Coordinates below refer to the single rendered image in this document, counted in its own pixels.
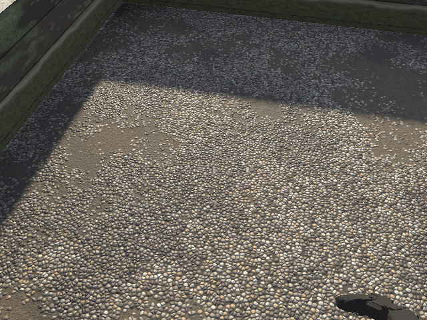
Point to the right robot hand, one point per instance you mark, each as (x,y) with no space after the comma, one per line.
(374,306)

